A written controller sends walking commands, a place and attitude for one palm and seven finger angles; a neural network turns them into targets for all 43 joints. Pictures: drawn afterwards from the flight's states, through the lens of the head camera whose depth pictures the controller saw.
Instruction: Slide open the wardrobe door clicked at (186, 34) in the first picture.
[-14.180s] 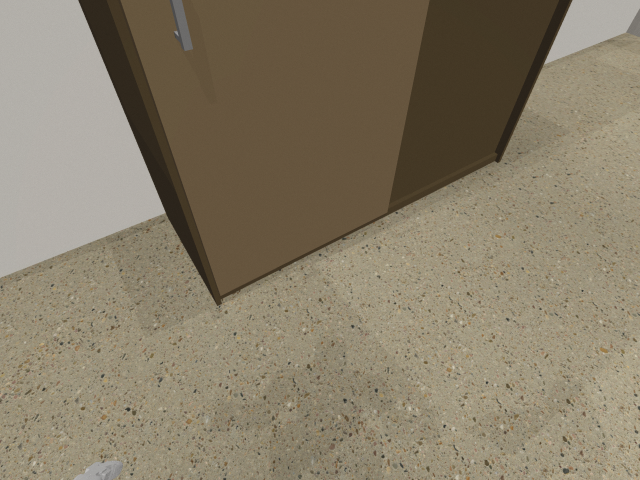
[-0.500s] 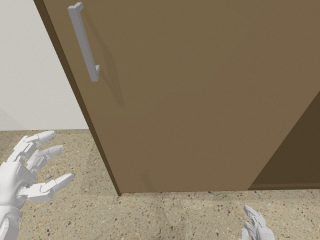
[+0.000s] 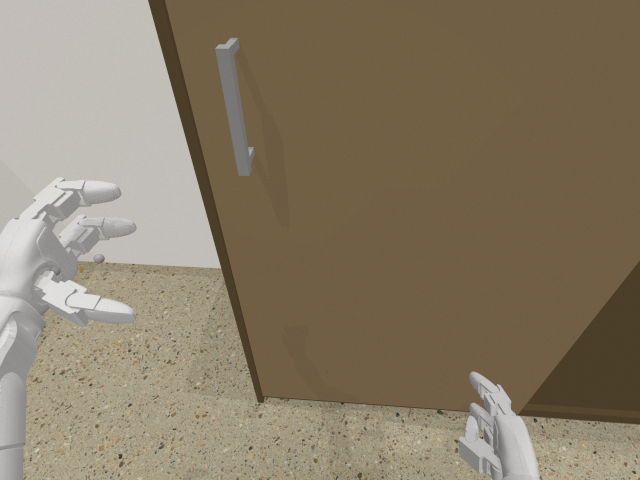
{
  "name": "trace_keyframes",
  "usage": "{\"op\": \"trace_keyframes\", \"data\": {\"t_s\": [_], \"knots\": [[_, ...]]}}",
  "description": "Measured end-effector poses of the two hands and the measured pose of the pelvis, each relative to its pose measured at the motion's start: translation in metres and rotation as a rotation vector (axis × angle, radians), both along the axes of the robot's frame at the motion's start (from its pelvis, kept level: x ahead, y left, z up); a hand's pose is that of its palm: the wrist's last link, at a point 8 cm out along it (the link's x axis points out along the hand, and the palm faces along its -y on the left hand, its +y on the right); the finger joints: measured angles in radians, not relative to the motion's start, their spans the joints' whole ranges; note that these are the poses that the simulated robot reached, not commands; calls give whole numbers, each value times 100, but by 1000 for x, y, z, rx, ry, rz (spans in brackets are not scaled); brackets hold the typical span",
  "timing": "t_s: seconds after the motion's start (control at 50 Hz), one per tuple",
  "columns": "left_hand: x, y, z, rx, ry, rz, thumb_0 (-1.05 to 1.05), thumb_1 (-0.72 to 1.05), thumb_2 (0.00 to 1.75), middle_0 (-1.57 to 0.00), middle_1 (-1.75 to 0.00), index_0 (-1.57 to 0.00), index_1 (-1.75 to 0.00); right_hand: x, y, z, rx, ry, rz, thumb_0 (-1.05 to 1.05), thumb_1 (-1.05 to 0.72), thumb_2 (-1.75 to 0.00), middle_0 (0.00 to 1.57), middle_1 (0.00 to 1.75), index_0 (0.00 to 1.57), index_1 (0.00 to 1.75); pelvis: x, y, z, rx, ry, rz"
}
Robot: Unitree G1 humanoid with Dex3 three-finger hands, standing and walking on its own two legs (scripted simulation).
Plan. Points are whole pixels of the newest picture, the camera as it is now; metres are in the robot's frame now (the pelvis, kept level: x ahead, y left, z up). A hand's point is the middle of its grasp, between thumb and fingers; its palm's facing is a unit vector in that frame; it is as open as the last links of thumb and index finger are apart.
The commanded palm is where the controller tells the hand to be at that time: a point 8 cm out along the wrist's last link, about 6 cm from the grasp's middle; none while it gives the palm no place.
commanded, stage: raise the hand with hooked fingers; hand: left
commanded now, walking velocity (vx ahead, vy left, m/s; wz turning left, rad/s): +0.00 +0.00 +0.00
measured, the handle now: (239, 110) +0.52 +0.19 +0.24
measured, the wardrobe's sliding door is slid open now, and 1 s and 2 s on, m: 0.00 0.00 0.00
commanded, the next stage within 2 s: move the hooked fingers beside the handle in 0.78 s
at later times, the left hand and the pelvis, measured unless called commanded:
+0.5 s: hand (87, 196) +0.28 +0.27 +0.26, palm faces +0.10 -0.99 -0.10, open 14.0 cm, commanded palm +0.24 +0.31 +0.27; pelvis +0.00 -0.01 +0.00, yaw +0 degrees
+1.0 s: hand (96, 189) +0.29 +0.26 +0.26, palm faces +0.11 -0.99 -0.08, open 14.0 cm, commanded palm +0.26 +0.30 +0.27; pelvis +0.01 -0.01 +0.00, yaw +0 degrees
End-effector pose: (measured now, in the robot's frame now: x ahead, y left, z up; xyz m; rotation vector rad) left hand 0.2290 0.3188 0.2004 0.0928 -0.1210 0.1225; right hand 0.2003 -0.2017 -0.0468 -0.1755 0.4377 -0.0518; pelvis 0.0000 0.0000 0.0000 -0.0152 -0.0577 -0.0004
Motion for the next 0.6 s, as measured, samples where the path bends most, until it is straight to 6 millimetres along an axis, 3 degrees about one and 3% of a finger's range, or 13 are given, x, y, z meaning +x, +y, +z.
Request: {"op": "trace_keyframes", "data": {"t_s": [0.14, 0.34, 0.6], "knots": [[5, 4, 32, 19, -30, 3, -1, -49, 31, -30, -119, -30, -119, -1, 2, -3, 8, 26, 19, 1, -90, -90, 21, 30, 20, 30, -2, -2, 2, 1, -16, 7], [18, 9, 73, 30, -40, 0, -1, -51, 30, -31, -120, -31, -120, -5, -13, -6, 4, 54, 6, 1, -90, -90, 20, 30, 20, 30, -3, -7, 3, 5, -19, 9], [24, -5, 60, 10, -20, -22, -1, -51, 30, -31, -120, -31, -120, 1, -26, -3, 4, 49, -17, 2, -90, -90, 20, 29, 20, 30, 2, -11, 3, 11, -12, -2]]}}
